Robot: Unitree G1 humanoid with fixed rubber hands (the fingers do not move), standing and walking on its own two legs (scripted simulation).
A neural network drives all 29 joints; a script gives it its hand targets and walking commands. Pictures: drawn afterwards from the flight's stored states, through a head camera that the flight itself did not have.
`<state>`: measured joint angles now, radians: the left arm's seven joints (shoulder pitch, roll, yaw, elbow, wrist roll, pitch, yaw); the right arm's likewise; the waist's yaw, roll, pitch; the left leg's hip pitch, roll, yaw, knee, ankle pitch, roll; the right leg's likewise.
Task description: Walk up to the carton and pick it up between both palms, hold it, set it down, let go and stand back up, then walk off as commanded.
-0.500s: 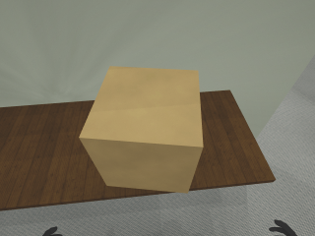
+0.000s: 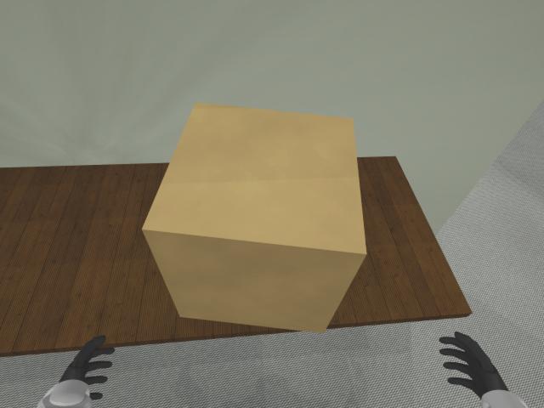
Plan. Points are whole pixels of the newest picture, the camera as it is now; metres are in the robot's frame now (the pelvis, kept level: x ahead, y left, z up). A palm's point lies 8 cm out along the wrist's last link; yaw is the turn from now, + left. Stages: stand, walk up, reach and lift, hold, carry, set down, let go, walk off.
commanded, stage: reach and lift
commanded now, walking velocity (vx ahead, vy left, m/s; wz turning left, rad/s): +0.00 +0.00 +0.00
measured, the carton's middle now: (262, 222) +0.38 +0.03 +0.03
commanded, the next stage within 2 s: none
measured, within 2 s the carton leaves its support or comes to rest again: neither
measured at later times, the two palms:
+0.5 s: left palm (73, 397) +0.14 +0.28 -0.04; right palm (456, 387) +0.14 -0.24 -0.03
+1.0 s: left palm (57, 376) +0.16 +0.28 +0.01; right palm (435, 365) +0.16 -0.19 +0.02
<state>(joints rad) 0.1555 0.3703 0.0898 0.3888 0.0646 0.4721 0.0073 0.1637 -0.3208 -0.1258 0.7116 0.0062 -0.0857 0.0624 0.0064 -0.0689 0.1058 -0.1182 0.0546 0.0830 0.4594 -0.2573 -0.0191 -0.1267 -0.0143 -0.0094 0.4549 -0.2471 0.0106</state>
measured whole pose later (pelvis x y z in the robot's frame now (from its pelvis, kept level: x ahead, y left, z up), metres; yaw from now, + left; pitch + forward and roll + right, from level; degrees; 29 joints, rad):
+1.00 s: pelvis +0.00 +0.01 +0.01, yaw +0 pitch -6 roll +0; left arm 0.39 0.39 0.04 0.09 -0.25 -0.04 -0.09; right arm 0.49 -0.09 -0.03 0.01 0.14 -0.07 -0.10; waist 0.07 -0.03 0.08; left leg -0.02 0.03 0.09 0.32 -0.19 0.00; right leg -0.02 -0.02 0.02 0.28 -0.17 0.02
